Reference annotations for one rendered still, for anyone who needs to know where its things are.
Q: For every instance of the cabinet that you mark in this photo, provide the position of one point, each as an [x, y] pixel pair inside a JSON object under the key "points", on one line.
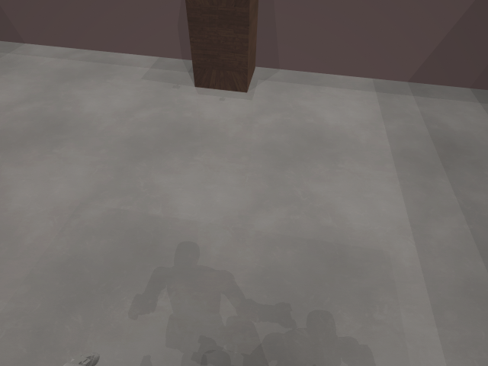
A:
{"points": [[223, 36]]}

